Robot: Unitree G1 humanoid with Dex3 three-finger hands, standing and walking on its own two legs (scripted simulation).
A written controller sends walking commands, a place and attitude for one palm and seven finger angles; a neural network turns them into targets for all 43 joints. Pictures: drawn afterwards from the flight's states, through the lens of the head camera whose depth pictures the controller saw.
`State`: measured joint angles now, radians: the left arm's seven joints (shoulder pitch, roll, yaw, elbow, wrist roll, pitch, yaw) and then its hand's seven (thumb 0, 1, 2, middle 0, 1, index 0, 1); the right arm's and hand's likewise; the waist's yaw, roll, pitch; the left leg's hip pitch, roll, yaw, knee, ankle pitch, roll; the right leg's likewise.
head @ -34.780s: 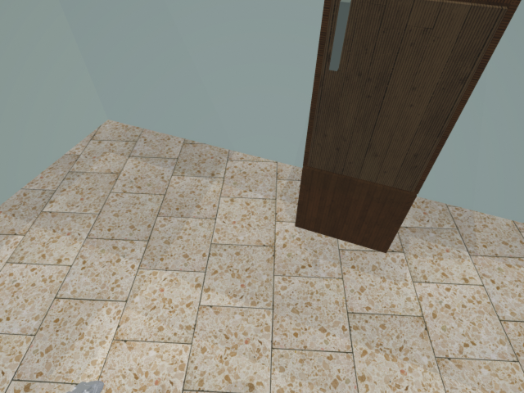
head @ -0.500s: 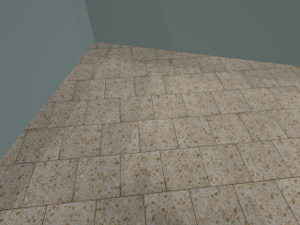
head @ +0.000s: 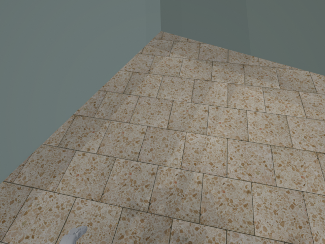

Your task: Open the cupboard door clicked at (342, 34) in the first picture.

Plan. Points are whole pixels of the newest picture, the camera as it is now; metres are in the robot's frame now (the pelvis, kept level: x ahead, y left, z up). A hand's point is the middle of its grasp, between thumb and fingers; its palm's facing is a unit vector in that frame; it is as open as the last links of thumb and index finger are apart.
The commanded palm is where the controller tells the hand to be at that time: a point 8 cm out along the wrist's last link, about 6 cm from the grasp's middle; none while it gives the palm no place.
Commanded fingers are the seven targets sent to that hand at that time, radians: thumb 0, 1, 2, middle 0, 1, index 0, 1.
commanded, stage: turn to face it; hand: left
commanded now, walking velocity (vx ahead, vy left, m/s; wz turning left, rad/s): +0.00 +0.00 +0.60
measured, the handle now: out of the picture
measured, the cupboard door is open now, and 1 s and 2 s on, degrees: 43 43 43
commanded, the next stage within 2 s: none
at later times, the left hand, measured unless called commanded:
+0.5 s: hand out of the picture -0.02 +0.19 -0.18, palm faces +0.37 -0.89 -0.25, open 7.4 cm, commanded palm none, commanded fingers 0.00 0.90 0.90 -0.20 -0.30 -0.20 -0.30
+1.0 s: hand out of the picture +0.04 +0.16 -0.15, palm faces +0.57 -0.79 -0.25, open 7.4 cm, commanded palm none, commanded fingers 0.00 0.90 0.90 -0.20 -0.30 -0.20 -0.30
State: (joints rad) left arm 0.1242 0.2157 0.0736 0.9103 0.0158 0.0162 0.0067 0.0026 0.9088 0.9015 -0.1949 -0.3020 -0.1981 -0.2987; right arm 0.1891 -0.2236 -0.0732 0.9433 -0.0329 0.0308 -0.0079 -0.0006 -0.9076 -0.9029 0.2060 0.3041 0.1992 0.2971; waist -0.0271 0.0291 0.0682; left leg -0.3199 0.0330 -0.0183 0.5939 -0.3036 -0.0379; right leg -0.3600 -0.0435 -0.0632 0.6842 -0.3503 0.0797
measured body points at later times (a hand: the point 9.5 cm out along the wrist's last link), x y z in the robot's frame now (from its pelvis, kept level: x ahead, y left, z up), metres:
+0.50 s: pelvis +0.03 -0.01 -0.01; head +0.09 +0.02 +0.44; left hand -0.04 +0.24 -0.16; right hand +0.25 -0.20 -0.14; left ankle -0.01 +0.08 -0.73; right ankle +0.01 -0.14 -0.68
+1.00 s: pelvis +0.07 -0.05 +0.01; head +0.13 -0.03 +0.46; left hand +0.01 +0.20 -0.13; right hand +0.28 -0.22 -0.14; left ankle -0.03 +0.04 -0.66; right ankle +0.13 -0.15 -0.73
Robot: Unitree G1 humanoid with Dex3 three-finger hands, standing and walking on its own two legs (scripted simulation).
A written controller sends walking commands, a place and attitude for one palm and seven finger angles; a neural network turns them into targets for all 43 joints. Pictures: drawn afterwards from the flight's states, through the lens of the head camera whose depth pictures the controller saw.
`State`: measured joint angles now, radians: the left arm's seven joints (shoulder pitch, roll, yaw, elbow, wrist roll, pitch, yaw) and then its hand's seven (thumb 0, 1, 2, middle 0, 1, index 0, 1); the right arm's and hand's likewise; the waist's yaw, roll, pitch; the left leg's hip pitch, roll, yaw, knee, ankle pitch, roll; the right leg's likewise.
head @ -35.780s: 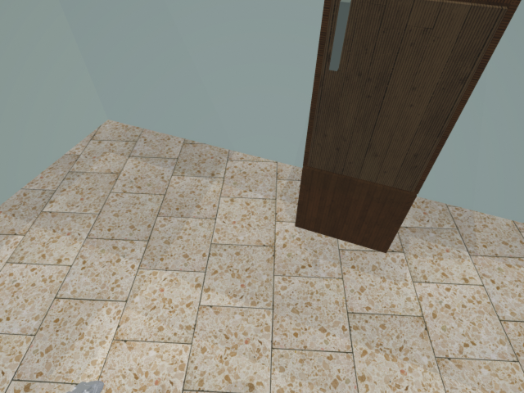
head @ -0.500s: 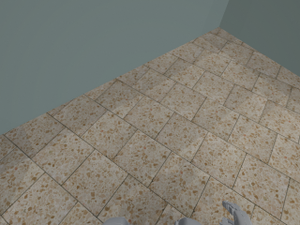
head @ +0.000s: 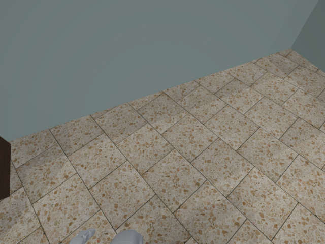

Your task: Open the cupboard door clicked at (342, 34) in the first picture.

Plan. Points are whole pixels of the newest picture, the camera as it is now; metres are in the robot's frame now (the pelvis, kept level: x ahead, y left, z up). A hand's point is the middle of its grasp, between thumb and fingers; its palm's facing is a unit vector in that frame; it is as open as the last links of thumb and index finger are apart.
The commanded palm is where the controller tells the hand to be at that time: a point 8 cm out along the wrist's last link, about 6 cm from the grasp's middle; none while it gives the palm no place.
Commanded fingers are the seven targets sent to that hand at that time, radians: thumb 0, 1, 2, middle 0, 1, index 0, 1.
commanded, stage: turn to face it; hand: left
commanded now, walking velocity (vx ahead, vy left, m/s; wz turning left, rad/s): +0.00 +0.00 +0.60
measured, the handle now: out of the picture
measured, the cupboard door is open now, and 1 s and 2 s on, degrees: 43 43 43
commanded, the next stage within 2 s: take the last steps up to it in 1.68 s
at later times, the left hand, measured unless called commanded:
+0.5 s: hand out of the picture +0.07 +0.22 -0.15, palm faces +0.30 -0.90 -0.32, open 7.4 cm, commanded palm none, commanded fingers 0.00 0.90 0.90 -0.20 -0.30 -0.20 -0.30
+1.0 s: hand out of the picture -0.07 +0.19 -0.18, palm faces +0.63 -0.73 -0.26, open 7.4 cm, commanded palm none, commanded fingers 0.00 0.90 0.90 -0.20 -0.30 -0.20 -0.30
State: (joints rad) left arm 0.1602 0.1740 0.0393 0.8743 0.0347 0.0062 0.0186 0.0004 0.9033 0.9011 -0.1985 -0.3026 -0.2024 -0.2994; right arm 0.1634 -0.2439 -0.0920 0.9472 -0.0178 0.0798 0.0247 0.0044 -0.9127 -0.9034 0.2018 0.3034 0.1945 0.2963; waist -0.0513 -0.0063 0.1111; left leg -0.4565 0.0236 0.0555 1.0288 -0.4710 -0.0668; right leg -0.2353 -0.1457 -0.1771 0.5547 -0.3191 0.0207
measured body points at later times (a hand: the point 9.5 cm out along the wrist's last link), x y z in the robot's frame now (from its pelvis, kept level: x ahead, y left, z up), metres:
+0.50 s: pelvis +0.03 -0.03 -0.01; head +0.08 -0.04 +0.43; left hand +0.05 +0.26 -0.13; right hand +0.17 -0.25 -0.17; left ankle -0.01 +0.12 -0.73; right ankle +0.06 -0.13 -0.74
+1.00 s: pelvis +0.03 -0.01 -0.01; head +0.06 +0.03 +0.44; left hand -0.10 +0.23 -0.16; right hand +0.28 -0.14 -0.14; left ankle -0.03 +0.07 -0.74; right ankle +0.07 -0.15 -0.67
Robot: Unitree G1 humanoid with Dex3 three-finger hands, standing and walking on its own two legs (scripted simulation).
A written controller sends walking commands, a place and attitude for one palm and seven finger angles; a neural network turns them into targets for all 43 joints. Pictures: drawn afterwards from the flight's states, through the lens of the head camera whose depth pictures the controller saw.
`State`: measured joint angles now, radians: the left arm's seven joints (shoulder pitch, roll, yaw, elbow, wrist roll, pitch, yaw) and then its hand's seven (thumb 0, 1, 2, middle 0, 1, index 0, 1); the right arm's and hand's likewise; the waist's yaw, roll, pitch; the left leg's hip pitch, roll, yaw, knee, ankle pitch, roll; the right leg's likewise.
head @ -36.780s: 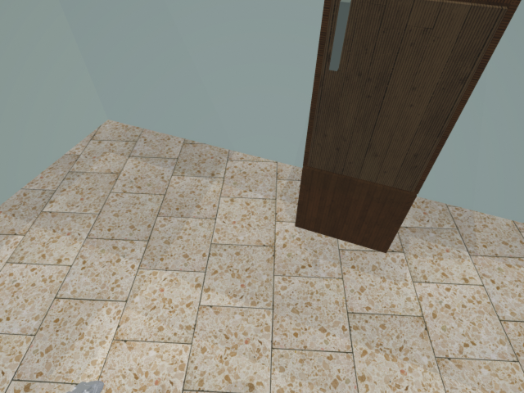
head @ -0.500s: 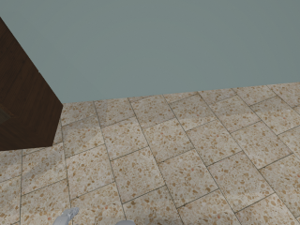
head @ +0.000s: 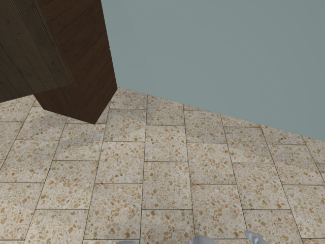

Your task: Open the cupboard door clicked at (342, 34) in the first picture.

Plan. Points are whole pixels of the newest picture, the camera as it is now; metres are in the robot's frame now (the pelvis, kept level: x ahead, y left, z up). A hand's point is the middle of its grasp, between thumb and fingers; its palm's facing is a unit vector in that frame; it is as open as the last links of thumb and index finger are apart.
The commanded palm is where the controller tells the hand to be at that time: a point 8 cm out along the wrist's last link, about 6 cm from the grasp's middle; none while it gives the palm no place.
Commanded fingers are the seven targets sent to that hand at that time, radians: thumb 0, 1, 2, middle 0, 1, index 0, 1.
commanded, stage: turn to face it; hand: left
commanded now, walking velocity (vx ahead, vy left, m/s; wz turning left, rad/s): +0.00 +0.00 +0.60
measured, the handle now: out of the picture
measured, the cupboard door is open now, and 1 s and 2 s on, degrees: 43 43 43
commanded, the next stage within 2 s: take the last steps up to it in 0.68 s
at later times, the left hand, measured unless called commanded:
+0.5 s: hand out of the picture +0.04 +0.15 -0.14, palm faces +0.27 -0.93 -0.25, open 7.4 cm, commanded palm none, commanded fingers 0.00 0.90 0.90 -0.20 -0.30 -0.20 -0.30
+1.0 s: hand out of the picture -0.03 +0.17 -0.16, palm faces +0.49 -0.83 -0.25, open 7.4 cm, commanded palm none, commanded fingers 0.00 0.90 0.90 -0.20 -0.30 -0.20 -0.30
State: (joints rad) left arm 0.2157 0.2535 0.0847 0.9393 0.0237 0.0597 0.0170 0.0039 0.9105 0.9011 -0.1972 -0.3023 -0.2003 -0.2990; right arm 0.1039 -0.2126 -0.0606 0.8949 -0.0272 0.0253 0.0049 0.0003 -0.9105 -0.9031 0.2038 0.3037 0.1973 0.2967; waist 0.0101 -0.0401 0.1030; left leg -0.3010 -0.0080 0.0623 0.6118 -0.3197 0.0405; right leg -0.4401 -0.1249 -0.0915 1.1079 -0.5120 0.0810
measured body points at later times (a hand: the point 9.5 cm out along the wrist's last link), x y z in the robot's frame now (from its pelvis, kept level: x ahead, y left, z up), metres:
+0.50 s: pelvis +0.01 -0.05 +0.01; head +0.06 -0.06 +0.46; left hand +0.03 +0.20 -0.12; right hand +0.13 -0.29 -0.15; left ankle -0.05 +0.08 -0.65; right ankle +0.03 -0.16 -0.73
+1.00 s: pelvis +0.02 -0.03 +0.00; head +0.05 -0.03 +0.45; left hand -0.05 +0.22 -0.14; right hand +0.18 -0.21 -0.16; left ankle -0.05 +0.07 -0.72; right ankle +0.06 -0.15 -0.73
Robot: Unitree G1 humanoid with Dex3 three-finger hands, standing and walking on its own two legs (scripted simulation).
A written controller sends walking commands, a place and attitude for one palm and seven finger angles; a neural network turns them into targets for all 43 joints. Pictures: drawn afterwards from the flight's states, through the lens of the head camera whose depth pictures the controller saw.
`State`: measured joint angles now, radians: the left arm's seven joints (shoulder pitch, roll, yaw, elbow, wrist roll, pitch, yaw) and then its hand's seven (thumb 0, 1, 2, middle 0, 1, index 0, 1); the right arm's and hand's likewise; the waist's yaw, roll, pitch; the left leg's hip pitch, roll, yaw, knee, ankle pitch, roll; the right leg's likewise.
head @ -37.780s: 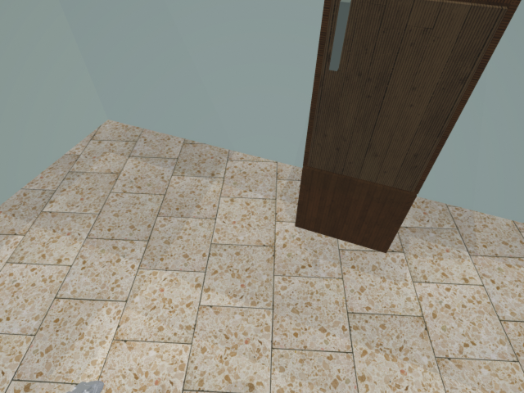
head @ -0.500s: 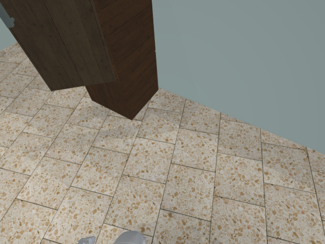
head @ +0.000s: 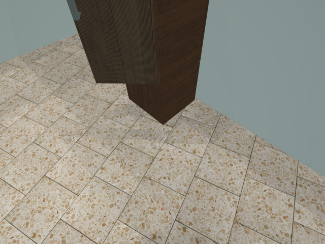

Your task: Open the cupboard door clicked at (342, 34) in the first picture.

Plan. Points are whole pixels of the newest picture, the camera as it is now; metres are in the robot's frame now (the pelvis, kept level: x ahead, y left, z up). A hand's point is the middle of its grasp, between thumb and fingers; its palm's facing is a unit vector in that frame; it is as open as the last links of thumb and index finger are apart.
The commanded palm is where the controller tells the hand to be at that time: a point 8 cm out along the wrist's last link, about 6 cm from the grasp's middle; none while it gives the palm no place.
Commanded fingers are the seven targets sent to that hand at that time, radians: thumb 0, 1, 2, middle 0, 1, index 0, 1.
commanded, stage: take the last steps up to it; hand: left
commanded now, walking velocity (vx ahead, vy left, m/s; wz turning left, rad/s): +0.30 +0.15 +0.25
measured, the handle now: out of the picture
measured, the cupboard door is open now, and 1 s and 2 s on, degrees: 43 43 43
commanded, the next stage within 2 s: come to a stop and stand still in 1.10 s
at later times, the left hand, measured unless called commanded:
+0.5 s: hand out of the picture +0.11 +0.29 -0.17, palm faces +0.17 -0.96 -0.21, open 7.4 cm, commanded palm none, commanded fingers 0.00 0.90 0.90 -0.20 -0.30 -0.20 -0.30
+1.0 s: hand (83, 165) +0.36 +0.31 -0.14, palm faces +0.19 -0.95 -0.25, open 7.0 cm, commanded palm none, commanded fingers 0.00 0.90 0.90 -0.20 -0.30 -0.20 -0.30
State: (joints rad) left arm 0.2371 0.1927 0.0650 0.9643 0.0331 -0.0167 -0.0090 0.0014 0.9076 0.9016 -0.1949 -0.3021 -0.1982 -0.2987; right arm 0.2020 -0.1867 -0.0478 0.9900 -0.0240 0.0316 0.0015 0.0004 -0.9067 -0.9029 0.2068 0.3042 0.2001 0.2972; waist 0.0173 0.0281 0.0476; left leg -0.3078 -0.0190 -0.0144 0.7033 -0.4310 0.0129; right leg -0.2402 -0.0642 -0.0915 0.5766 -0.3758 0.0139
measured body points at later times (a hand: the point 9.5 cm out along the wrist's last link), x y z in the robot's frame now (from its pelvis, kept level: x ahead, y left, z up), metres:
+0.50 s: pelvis +0.13 +0.10 +0.01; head +0.17 +0.11 +0.45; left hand +0.11 +0.34 -0.15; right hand +0.22 -0.12 -0.14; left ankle +0.14 +0.19 -0.73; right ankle +0.09 -0.03 -0.64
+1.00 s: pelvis +0.33 +0.11 +0.02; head +0.36 +0.10 +0.47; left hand +0.35 +0.36 -0.12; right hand +0.35 -0.11 -0.15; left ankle +0.32 +0.27 -0.65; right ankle +0.33 +0.03 -0.73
